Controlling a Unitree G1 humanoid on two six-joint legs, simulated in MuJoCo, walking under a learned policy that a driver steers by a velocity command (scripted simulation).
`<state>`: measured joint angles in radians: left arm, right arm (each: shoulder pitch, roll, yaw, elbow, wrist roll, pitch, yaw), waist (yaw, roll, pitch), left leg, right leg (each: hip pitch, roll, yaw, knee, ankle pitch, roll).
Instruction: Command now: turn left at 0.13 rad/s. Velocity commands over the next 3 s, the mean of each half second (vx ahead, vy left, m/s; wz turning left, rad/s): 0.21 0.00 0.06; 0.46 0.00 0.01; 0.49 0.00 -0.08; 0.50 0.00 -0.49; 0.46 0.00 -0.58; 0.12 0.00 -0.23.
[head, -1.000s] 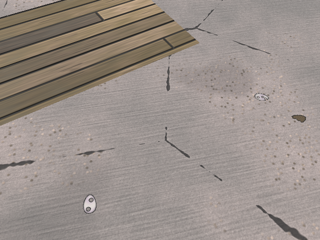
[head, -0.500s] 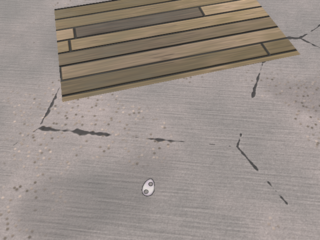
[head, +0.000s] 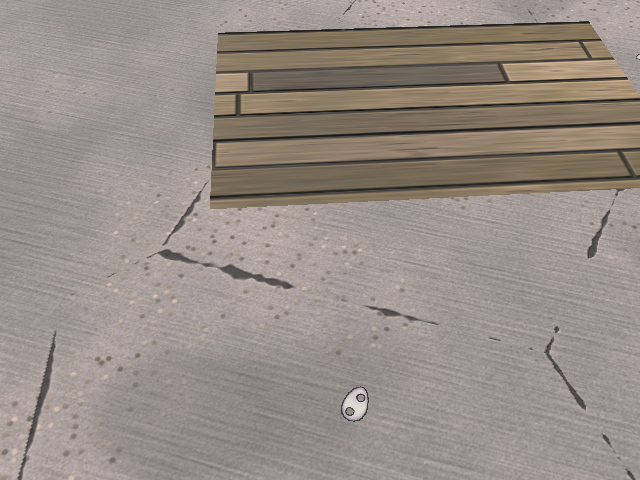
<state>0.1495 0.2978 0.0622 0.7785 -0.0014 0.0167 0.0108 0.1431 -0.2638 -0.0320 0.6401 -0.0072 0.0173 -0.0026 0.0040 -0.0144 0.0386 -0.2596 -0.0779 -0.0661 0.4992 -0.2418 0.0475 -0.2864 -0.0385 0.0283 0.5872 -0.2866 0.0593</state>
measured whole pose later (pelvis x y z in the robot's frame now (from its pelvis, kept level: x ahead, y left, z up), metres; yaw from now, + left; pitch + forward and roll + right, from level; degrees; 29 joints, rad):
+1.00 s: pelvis +0.36 -0.07 +0.01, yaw +1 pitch +1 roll -1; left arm 0.29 0.27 0.05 0.81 0.00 -0.09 -0.03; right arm 0.23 -0.31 -0.05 0.74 0.01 -0.06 -0.01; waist 0.03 0.05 0.04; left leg -0.59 0.11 -0.05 1.10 -0.26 0.01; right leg -0.21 0.09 -0.06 0.34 -0.15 -0.08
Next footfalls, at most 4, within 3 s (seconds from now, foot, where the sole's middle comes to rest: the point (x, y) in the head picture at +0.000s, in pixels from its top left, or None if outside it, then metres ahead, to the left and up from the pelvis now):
0.02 right None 0.04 -0.15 -0.77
0.78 right None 0.42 -0.14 -0.77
1.32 left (291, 371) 0.72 0.09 -0.77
1.86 right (403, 279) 0.98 -0.19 -0.77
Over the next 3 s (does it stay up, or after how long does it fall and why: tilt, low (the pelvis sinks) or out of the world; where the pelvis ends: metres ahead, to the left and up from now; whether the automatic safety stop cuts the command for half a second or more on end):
stays up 1.25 -0.25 0.00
